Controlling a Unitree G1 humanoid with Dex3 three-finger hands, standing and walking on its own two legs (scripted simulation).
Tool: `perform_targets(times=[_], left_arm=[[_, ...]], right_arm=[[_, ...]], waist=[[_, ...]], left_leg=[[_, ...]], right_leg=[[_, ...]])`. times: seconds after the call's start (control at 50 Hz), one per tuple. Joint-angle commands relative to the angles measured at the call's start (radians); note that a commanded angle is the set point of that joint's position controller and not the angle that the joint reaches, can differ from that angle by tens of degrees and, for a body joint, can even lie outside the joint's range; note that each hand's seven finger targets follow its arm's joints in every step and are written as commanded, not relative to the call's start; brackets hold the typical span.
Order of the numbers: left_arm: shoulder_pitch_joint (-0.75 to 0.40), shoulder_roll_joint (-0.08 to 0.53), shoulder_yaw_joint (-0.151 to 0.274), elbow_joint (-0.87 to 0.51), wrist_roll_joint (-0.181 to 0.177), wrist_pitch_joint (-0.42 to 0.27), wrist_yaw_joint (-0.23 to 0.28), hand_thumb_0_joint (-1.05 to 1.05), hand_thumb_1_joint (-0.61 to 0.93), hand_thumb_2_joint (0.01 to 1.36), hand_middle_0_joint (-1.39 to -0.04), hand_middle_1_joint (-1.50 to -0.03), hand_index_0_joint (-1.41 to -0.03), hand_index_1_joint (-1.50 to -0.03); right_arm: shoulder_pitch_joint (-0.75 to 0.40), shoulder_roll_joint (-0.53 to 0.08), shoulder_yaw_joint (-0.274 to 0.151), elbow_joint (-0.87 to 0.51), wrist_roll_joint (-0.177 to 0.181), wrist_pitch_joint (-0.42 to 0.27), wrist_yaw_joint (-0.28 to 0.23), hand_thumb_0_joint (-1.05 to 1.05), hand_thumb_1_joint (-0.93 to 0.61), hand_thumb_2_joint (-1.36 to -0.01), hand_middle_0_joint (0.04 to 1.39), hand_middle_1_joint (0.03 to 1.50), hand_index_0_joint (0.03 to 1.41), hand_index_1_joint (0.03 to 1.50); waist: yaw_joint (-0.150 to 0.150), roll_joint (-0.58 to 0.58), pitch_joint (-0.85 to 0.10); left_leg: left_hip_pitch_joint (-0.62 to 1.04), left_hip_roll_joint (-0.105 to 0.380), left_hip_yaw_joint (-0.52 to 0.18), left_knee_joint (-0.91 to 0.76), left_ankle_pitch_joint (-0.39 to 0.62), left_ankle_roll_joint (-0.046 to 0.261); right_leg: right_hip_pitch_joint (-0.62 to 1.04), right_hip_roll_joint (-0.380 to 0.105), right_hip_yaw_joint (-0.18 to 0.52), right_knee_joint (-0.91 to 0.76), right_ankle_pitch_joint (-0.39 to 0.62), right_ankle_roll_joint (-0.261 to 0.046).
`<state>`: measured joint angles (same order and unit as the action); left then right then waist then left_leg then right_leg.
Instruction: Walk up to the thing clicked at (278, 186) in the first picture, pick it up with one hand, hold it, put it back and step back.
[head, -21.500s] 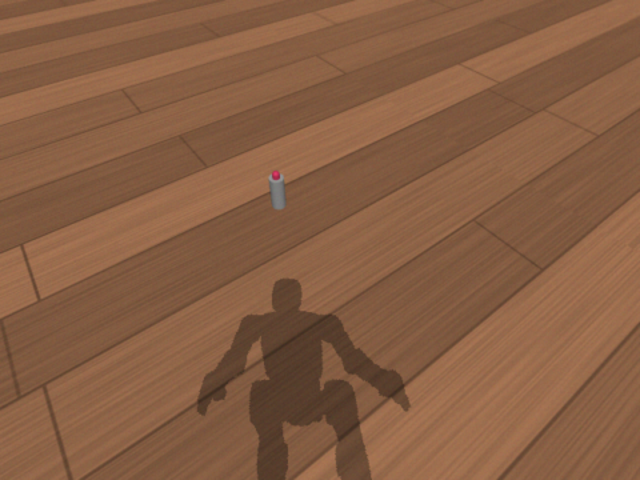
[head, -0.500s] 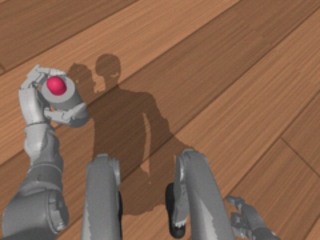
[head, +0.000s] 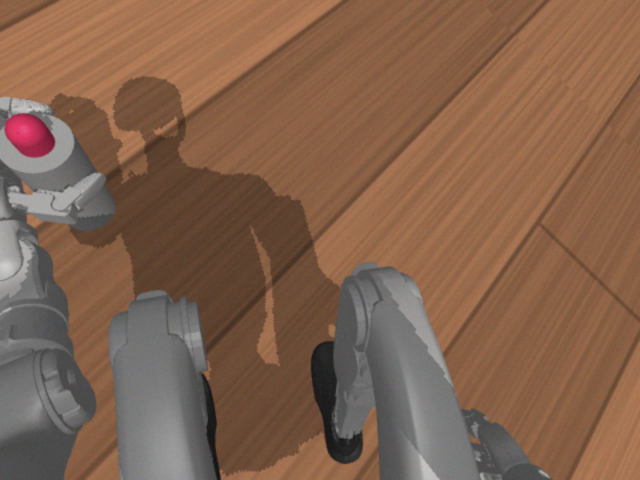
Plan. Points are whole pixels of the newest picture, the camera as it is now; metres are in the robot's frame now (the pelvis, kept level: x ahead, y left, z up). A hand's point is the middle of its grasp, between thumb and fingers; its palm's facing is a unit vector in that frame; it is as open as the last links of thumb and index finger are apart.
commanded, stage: crouch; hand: left
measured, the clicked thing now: (60, 173) +0.47 +0.25 -0.07
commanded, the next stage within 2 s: lower in 0.38 s
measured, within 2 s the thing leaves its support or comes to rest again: neither
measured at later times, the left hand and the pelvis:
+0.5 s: hand (64, 174) +0.48 +0.26 -0.10, palm faces +0.27 -0.96 +0.00, open 10.0 cm; pelvis +0.00 +0.00 -0.03, yaw -3 degrees
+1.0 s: hand (79, 192) +0.49 +0.26 -0.17, palm faces +0.29 -0.96 +0.00, open 10.0 cm; pelvis +0.00 +0.01 -0.05, yaw -6 degrees
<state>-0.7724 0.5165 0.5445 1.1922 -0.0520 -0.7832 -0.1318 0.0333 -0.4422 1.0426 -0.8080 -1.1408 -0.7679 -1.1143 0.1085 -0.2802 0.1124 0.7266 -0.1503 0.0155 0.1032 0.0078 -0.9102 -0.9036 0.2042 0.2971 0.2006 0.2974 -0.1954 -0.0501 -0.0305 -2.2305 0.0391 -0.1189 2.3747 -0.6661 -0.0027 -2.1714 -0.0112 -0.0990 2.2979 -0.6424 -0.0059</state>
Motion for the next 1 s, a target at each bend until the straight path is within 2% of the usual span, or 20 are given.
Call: perform_targets(times=[0.0, 0.04, 0.06, 0.08, 0.2, 0.26, 0.3, 0.32, 0.36, 0.44, 0.5, 0.54, 0.58, 0.62, 0.66, 0.74, 0.8, 0.86, 0.94, 0.98], left_arm=[[-0.319, 0.212, -0.010, -0.191, -0.020, -0.081, -0.012, 0.000, 0.156, 1.235, -1.228, -1.379, -1.256, -1.368], [-0.308, 0.262, 0.018, -0.179, -0.015, -0.078, -0.008, 0.000, 0.157, 1.241, -1.226, -1.371, -1.249, -1.365], [-0.305, 0.236, -0.005, -0.171, -0.012, -0.078, -0.012, 0.000, 0.155, 1.248, -1.216, -1.374, -1.243, -1.366], [-0.301, 0.247, 0.011, -0.175, -0.018, -0.078, -0.009, 0.000, 0.147, 1.252, -1.226, -1.384, -1.253, -1.376], [-0.277, 0.266, 0.023, -0.179, -0.022, -0.081, -0.007, 0.000, 0.150, 1.270, -1.242, -1.414, -1.275, -1.401], [-0.282, 0.265, 0.010, -0.194, -0.009, -0.086, -0.002, 0.000, 0.137, 1.280, -1.226, -1.407, -1.254, -1.399], [-0.290, 0.267, 0.010, -0.205, -0.013, -0.088, 0.004, 0.000, 0.129, 1.274, -1.232, -1.406, -1.259, -1.399], [-0.285, 0.287, 0.029, -0.200, -0.014, -0.087, 0.011, 0.000, 0.129, 1.267, -1.233, -1.403, -1.261, -1.395], [-0.302, 0.270, 0.011, -0.223, -0.021, -0.095, 0.012, 0.000, 0.141, 1.273, -1.227, -1.400, -1.254, -1.393], [-0.292, 0.298, 0.016, -0.187, -0.010, -0.098, 0.022, 0.000, 0.191, 1.283, -1.243, -1.402, -1.268, -1.396], [-0.259, 0.321, 0.027, -0.155, -0.008, -0.099, 0.030, 0.000, 0.155, 1.240, -1.264, -1.391, -1.275, -1.396], [-0.217, 0.279, 0.021, -0.083, -0.020, -0.099, 0.036, 0.000, 0.154, 1.264, -1.276, -1.413, -1.292, -1.415], [-0.242, 0.290, 0.018, -0.090, -0.029, -0.116, 0.040, 0.000, 0.138, 1.273, -1.284, -1.428, -1.300, -1.430], [-0.222, 0.331, 0.043, -0.071, -0.029, -0.127, 0.042, 0.000, 0.143, 1.281, -1.288, -1.435, -1.308, -1.435], [-0.254, 0.313, 0.013, -0.081, -0.038, -0.147, 0.034, 0.000, 0.135, 1.289, -1.311, -1.453, -1.331, -1.452], [-0.281, 0.376, 0.020, -0.080, -0.032, -0.180, 0.034, 0.000, 0.160, 1.282, -1.282, -1.422, -1.298, -1.424], [-0.294, 0.378, 0.008, -0.056, -0.024, -0.198, 0.046, 0.000, 0.152, 1.274, -1.287, -1.416, -1.301, -1.420], [-0.305, 0.411, 0.018, -0.061, -0.017, -0.217, 0.066, 0.000, 0.152, 1.280, -1.285, -1.413, -1.296, -1.421], [-0.247, 0.421, 0.024, -0.017, -0.014, -0.229, 0.075, 0.000, 0.156, 1.277, -1.299, -1.419, -1.310, -1.426], [-0.261, 0.409, -0.002, -0.012, -0.011, -0.236, 0.074, 0.000, 0.184, 1.291, -1.307, -1.425, -1.317, -1.433]], right_arm=[[0.123, -0.251, -0.064, -0.042, -0.008, -0.003, -0.012, 0.000, -0.902, -0.905, 0.200, 0.300, 0.200, 0.300], [0.119, -0.261, -0.061, -0.043, -0.013, -0.001, -0.014, 0.000, -0.899, -0.905, 0.200, 0.300, 0.200, 0.300], [0.121, -0.259, -0.053, -0.038, -0.018, 0.000, -0.010, 0.000, -0.898, -0.904, 0.200, 0.300, 0.200, 0.300], [0.127, -0.263, -0.051, -0.039, -0.020, 0.001, -0.008, 0.000, -0.901, -0.905, 0.200, 0.300, 0.200, 0.300], [0.094, -0.290, -0.039, -0.060, -0.033, 0.008, -0.002, 0.000, -0.897, -0.903, 0.200, 0.300, 0.200, 0.300], [0.082, -0.297, -0.032, -0.061, -0.041, 0.016, 0.000, 0.000, -0.896, -0.904, 0.200, 0.300, 0.200, 0.300], [0.076, -0.298, -0.024, -0.067, -0.046, 0.016, 0.004, 0.000, -0.905, -0.906, 0.200, 0.300, 0.200, 0.300], [0.090, -0.303, -0.020, -0.066, -0.047, 0.017, 0.006, 0.000, -0.903, -0.905, 0.200, 0.300, 0.200, 0.300], [0.080, -0.304, -0.012, -0.070, -0.051, 0.018, 0.008, 0.000, -0.903, -0.906, 0.200, 0.300, 0.200, 0.300], [0.077, -0.314, -0.001, -0.072, -0.057, 0.022, 0.009, 0.000, -0.899, -0.904, 0.200, 0.300, 0.200, 0.300], [0.061, -0.312, 0.009, -0.078, -0.062, 0.028, 0.010, 0.000, -0.908, -0.907, 0.200, 0.299, 0.199, 0.299], [0.054, -0.319, 0.027, -0.085, -0.065, 0.026, 0.015, 0.000, -0.907, -0.905, 0.200, 0.299, 0.199, 0.299], [0.043, -0.326, 0.047, -0.095, -0.069, 0.024, 0.017, 0.000, -0.907, -0.905, 0.200, 0.299, 0.200, 0.299], [0.034, -0.339, 0.054, -0.099, -0.073, 0.028, 0.018, 0.000, -0.906, -0.905, 0.200, 0.300, 0.200, 0.300], [0.018, -0.344, 0.062, -0.107, -0.081, 0.025, 0.019, 0.000, -0.910, -0.905, 0.200, 0.299, 0.200, 0.299], [-0.005, -0.354, 0.086, -0.105, -0.094, 0.018, 0.018, 0.000, -0.911, -0.907, 0.200, 0.300, 0.200, 0.300], [-0.007, -0.365, 0.104, -0.092, -0.109, 0.020, 0.019, 0.000, -0.912, -0.907, 0.200, 0.300, 0.200, 0.300], [-0.036, -0.380, 0.118, -0.104, -0.122, 0.021, 0.016, 0.000, -0.912, -0.908, 0.200, 0.300, 0.200, 0.300], [-0.054, -0.391, 0.136, -0.108, -0.135, 0.028, 0.018, 0.000, -0.911, -0.908, 0.200, 0.300, 0.200, 0.300], [-0.069, -0.394, 0.148, -0.111, -0.141, 0.029, 0.018, 0.000, -0.913, -0.909, 0.200, 0.300, 0.200, 0.300]], waist=[[-0.004, 0.268, -0.635], [0.003, 0.256, -0.626], [-0.011, 0.266, -0.608], [-0.009, 0.248, -0.621], [-0.006, 0.295, -0.595], [-0.019, 0.305, -0.560], [-0.025, 0.294, -0.576], [-0.027, 0.302, -0.589], [-0.039, 0.313, -0.597], [-0.051, 0.307, -0.553], [-0.039, 0.282, -0.533], [-0.065, 0.245, -0.479], [-0.079, 0.246, -0.473], [-0.073, 0.255, -0.469], [-0.093, 0.253, -0.461], [-0.097, 0.298, -0.445], [-0.115, 0.340, -0.424], [-0.114, 0.377, -0.420], [-0.114, 0.390, -0.396], [-0.134, 0.379, -0.376]], left_leg=[[0.419, -0.012, 0.041, -0.257, 0.067, 0.009], [0.390, -0.012, 0.046, -0.233, 0.067, 0.011], [0.386, -0.011, 0.040, -0.232, 0.076, 0.010], [0.384, -0.010, 0.038, -0.218, 0.077, 0.012], [0.405, -0.005, 0.017, -0.206, 0.097, 0.001], [0.401, -0.002, 0.005, -0.206, 0.085, -0.001], [0.392, -0.002, 0.008, -0.184, 0.091, 0.003], [0.390, -0.003, 0.006, -0.177, 0.108, 0.001], [0.416, -0.001, -0.002, -0.169, 0.129, -0.002], [0.378, -0.001, -0.006, -0.160, 0.089, 0.002], [0.322, -0.003, 0.003, -0.138, 0.066, 0.009], [0.294, -0.002, -0.008, -0.126, 0.059, 0.011], [0.307, 0.001, -0.021, -0.122, 0.076, 0.008], [0.321, 0.004, -0.030, -0.123, 0.095, 0.005], [0.313, 0.006, -0.034, -0.110, 0.065, 0.008], [0.327, 0.011, -0.041, -0.101, 0.058, 0.005], [0.379, 0.018, -0.058, -0.106, 0.063, -0.008], [0.416, 0.022, -0.075, -0.108, 0.078, -0.016], [0.428, 0.027, -0.088, -0.108, 0.114, -0.024], [0.424, 0.029, -0.095, -0.102, 0.105, -0.021]], right_leg=[[0.326, 0.042, -0.045, -0.208, 0.111, -0.026], [0.339, 0.045, -0.045, -0.207, 0.112, -0.024], [0.338, 0.044, -0.052, -0.197, 0.122, -0.024], [0.348, 0.048, -0.053, -0.199, 0.126, -0.021], [0.302, 0.050, -0.075, -0.155, 0.141, -0.027], [0.281, 0.050, -0.087, -0.143, 0.134, -0.028], [0.307, 0.052, -0.085, -0.143, 0.144, -0.024], [0.329, 0.053, -0.086, -0.137, 0.160, -0.023], [0.315, 0.052, -0.090, -0.128, 0.178, -0.023], [0.314, 0.053, -0.095, -0.131, 0.153, -0.021], [0.335, 0.057, -0.089, -0.137, 0.135, -0.017], [0.320, 0.059, -0.100, -0.132, 0.132, -0.013], [0.328, 0.061, -0.111, -0.125, 0.149, -0.014], [0.335, 0.064, -0.119, -0.115, 0.159, -0.014], [0.329, 0.067, -0.123, -0.115, 0.142, -0.011], [0.326, 0.071, -0.130, -0.104, 0.138, -0.011], [0.300, 0.069, -0.144, -0.094, 0.145, -0.014], [0.295, 0.067, -0.156, -0.077, 0.163, -0.015], [0.302, 0.070, -0.169, -0.064, 0.187, -0.017], [0.299, 0.070, -0.176, -0.066, 0.187, -0.012]])
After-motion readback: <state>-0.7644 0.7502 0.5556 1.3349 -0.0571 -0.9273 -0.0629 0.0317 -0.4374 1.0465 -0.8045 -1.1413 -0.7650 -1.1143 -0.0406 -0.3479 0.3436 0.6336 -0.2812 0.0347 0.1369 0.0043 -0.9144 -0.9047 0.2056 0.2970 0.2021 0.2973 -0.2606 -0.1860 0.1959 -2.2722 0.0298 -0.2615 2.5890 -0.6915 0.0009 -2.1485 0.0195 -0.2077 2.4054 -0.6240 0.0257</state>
